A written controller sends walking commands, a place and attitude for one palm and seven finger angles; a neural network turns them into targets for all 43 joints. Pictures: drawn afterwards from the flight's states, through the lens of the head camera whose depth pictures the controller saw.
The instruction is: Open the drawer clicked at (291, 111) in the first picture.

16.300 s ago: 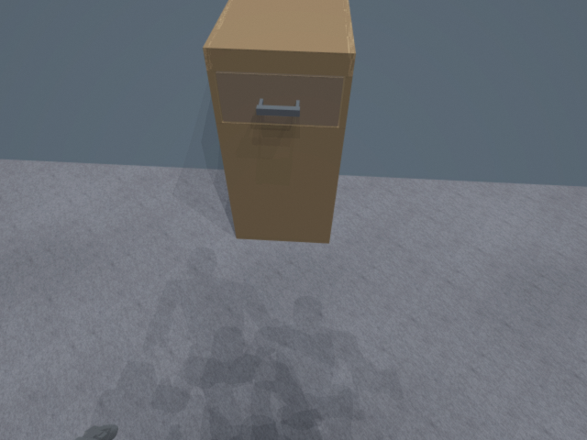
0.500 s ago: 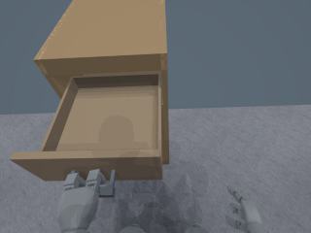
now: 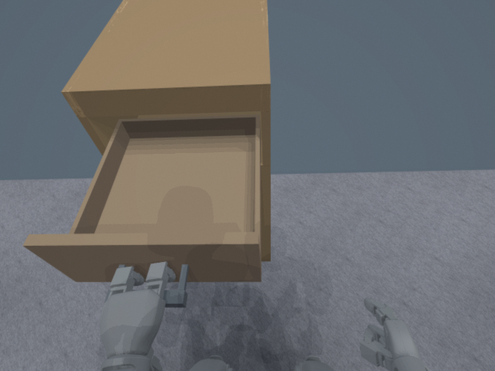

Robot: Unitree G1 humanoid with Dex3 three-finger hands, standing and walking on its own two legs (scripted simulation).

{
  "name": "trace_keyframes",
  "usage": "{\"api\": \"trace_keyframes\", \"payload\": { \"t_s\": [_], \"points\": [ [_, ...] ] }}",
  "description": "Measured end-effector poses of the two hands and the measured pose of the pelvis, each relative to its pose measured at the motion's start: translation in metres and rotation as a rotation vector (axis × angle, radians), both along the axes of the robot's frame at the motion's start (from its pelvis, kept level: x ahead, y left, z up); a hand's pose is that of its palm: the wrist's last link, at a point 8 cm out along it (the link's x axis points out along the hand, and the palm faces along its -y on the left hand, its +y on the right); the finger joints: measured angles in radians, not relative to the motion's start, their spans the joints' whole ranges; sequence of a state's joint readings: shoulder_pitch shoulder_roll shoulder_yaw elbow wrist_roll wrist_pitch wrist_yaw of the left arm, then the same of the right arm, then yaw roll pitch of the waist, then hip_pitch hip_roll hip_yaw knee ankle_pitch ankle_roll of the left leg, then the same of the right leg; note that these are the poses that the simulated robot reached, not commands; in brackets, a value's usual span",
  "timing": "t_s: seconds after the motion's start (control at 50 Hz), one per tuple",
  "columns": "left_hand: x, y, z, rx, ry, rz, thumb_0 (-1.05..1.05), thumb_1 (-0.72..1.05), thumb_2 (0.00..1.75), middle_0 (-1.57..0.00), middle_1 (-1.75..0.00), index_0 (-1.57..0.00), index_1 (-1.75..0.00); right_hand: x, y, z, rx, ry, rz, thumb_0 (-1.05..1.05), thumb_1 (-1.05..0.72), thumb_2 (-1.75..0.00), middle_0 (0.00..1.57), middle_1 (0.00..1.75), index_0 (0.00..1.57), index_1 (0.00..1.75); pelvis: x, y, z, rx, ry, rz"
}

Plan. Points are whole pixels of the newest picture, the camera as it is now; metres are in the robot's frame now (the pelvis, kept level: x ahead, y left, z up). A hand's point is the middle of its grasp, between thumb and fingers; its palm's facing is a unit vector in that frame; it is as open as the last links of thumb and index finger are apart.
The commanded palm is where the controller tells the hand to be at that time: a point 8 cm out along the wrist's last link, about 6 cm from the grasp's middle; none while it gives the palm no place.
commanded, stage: lift the hand off the handle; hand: left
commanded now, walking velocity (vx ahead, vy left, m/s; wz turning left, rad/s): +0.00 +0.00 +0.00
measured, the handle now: (149, 285) +0.25 +0.19 -0.01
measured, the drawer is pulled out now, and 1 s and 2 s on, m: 0.30 0.30 0.30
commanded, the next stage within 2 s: none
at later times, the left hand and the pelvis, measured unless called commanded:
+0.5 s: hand (150, 312) +0.21 +0.18 -0.01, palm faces +0.02 -0.12 -0.99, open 13.6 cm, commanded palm +0.18 +0.18 +0.05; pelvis +0.00 +0.00 +0.02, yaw +0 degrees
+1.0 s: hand (141, 305) +0.21 +0.18 +0.02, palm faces +0.01 -0.14 -0.99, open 13.6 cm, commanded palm +0.18 +0.18 +0.09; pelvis +0.02 +0.00 +0.03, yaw -1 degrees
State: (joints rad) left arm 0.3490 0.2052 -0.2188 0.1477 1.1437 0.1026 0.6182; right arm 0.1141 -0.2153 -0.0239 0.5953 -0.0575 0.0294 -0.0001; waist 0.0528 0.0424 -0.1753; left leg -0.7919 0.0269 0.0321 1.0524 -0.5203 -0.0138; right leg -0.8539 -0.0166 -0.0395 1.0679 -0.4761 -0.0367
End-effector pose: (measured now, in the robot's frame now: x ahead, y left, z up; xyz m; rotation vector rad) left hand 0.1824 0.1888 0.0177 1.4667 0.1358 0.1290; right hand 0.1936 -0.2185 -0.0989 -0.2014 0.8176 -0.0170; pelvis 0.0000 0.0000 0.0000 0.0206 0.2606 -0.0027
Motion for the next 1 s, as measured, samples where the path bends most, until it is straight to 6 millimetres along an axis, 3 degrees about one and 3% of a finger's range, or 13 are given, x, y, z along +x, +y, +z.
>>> {"api": "trace_keyframes", "payload": {
  "t_s": [0.34, 0.72, 1.0],
  "points": [
    [0.008, -0.003, 0.01, -0.017, 0.009, -0.002, 0.0, -0.49, 0.3, -0.31, -1.2, -0.35, -1.23, -0.006, 0.0, 0.006, 0.005, 0.015, -0.025, 0.01, -0.91, -0.89, 0.2, 0.3, 0.2, 0.3, 0.001, 0.001, 0.008, -0.002, -0.023, -0.002],
    [0.007, -0.003, 0.04, -0.03, 0.001, -0.001, 0.0, -0.49, 0.3, -0.31, -1.2, -0.36, -1.22, 0.014, 0.002, 0.032, 0.025, -0.029, -0.004, 0.01, -0.91, -0.89, 0.2, 0.3, 0.2, 0.3, 0.01, -0.001, 0.025, 0.0, -0.077, -0.008],
    [0.007, -0.002, 0.059, -0.039, -0.006, -0.012, 0.0, -0.49, 0.3, -0.31, -1.2, -0.36, -1.22, 0.022, 0.005, 0.04, 0.043, -0.038, 0.009, 0.01, -0.91, -0.89, 0.2, 0.3, 0.2, 0.3, 0.015, -0.001, 0.033, 0.001, -0.103, -0.013]
  ]
}}
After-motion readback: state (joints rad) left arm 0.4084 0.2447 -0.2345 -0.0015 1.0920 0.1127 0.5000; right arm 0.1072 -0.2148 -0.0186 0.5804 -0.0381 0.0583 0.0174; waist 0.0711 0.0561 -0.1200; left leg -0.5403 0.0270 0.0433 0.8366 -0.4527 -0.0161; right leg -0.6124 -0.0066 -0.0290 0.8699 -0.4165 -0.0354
